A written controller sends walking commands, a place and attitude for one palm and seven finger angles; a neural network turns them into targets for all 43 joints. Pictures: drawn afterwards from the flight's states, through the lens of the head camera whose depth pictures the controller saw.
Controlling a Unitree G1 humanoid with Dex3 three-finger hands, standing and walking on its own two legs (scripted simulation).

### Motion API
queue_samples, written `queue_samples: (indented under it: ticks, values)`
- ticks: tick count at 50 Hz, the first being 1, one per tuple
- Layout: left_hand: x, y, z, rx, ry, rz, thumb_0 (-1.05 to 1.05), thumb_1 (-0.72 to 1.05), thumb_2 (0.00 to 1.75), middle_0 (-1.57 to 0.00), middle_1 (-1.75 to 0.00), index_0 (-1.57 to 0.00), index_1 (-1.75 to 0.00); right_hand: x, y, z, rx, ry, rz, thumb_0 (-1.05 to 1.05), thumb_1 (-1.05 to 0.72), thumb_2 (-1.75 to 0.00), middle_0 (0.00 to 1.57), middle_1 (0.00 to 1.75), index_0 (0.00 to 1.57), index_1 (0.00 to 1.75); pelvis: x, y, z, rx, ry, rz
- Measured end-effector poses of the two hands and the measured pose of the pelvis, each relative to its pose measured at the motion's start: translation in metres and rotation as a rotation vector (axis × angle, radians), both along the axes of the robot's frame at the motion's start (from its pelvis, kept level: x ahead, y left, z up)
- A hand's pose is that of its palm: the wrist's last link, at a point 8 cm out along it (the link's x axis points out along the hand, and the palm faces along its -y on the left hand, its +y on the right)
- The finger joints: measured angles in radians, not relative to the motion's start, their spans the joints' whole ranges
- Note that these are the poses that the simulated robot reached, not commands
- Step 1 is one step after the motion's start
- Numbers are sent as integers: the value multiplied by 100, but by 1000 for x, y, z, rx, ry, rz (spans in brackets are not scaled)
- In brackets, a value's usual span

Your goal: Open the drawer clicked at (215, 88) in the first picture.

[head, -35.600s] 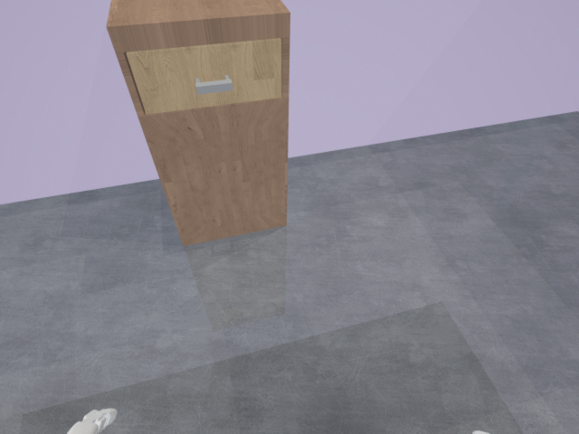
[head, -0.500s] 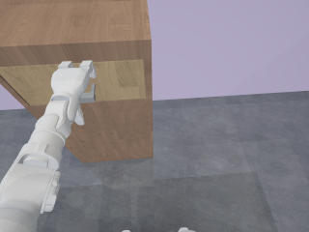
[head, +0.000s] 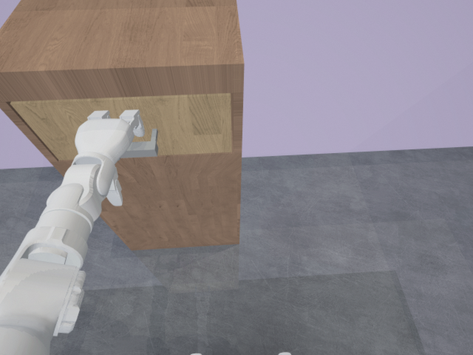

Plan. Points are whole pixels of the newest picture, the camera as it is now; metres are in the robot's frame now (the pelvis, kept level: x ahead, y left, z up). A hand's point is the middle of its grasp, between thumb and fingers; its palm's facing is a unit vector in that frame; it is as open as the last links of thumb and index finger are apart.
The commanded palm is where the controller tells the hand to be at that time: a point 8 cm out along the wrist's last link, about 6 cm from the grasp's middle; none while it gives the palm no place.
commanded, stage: lower the fingers behind the handle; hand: left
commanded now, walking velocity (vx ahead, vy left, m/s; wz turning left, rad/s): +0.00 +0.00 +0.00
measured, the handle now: (133, 142) +0.53 +0.22 -0.01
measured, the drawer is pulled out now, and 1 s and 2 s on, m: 0.00 0.00 0.00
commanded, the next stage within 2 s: lift the fingers back up to retry in 1.42 s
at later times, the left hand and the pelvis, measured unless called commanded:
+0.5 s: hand (126, 154) +0.48 +0.22 +0.01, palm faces -0.09 -0.02 -1.00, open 13.8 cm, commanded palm +0.46 +0.22 +0.06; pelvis +0.00 +0.01 -0.01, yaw -1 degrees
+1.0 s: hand (130, 159) +0.48 +0.21 +0.00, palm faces -0.05 +0.01 -1.00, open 13.8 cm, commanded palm +0.46 +0.22 +0.02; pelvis -0.01 -0.01 -0.02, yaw -1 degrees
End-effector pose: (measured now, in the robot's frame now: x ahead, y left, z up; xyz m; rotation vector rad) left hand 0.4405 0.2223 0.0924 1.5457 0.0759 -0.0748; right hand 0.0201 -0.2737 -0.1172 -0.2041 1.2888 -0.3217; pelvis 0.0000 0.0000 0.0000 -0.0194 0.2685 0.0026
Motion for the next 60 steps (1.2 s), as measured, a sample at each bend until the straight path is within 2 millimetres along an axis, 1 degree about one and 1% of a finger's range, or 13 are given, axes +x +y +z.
queue_samples:
  ticks: [5, 10, 16, 20, 22, 25, 30, 38, 43, 47, 52, 60]
  values:
    - [3, -3, -12, 0, -70, -19, 0, -49, 30, -32, -121, -32, -120, 2, -2, -2, -17, -9, 17, 0, -90, -90, 20, 30, 20, 29, -6, 3, -7, -5, 30, 6]
    - [14, 1, -13, 23, -126, 49, 0, -49, 30, -32, -121, -32, -120, -2, 3, -9, -3, 0, 19, 0, -90, -90, 20, 30, 20, 29, -9, 5, -12, -8, 60, 3]
    - [23, 5, -20, 49, -36, 135, 0, -49, 30, -31, -121, -32, -120, -13, 14, -14, 32, 29, -9, 0, -90, -90, 20, 30, 20, 29, -6, 7, -11, -9, 67, -7]
    - [26, -2, -26, 30, 26, 98, 0, -49, 30, -31, -121, -32, -120, -21, 19, -13, 32, 47, -28, 0, -90, -90, 20, 30, 20, 29, -3, 7, -10, -8, 67, -10]
    - [26, -3, -25, 27, 19, 77, 0, -49, 30, -32, -122, -32, -120, -25, 19, -13, 28, 58, -32, 0, -90, -90, 20, 30, 20, 30, -1, 7, -11, -8, 67, -11]
    - [27, -4, -25, 4, -2, 40, 0, -49, 30, -32, -122, -32, -120, -29, 18, -13, 23, 75, -33, 0, -90, -90, 20, 30, 20, 30, 0, 6, -13, -8, 75, -13]
    - [22, -4, -34, 10, -44, 18, 0, -49, 30, -31, -123, -32, -120, -30, 13, -17, 24, 93, -28, 0, -90, -90, 20, 30, 20, 30, 1, 5, -17, -9, 92, -15]
    - [19, -9, -40, 28, -95, 59, 0, -49, 30, -29, -122, -32, -122, -18, 6, -23, 29, 71, -7, 0, -90, -90, 20, 30, 20, 29, -3, 2, -21, -10, 102, -6]
    - [20, -12, -39, 45, -77, 92, 0, -49, 30, -28, -122, -32, -123, -10, 4, -23, 29, 41, -1, 0, -90, -90, 20, 30, 20, 29, -5, -1, -21, -7, 100, -8]
    - [21, -13, -38, 46, -53, 101, 0, -49, 30, -27, -122, -32, -122, -8, 2, -22, 24, 24, 3, 0, -90, -90, 20, 30, 20, 29, -8, -3, -21, -4, 97, -9]
    - [21, -12, -38, 46, -43, 90, 0, -49, 30, -26, -123, -31, -122, -13, -1, -23, 12, 22, 5, 0, -90, -90, 20, 30, 20, 29, -11, -6, -24, -2, 103, -8]
    - [20, -11, -40, 53, -66, 74, 0, -49, 30, -26, -125, -30, -123, -30, -5, -30, 5, 54, -2, 0, -90, -90, 20, 30, 20, 29, -19, -8, -32, -3, 121, -5]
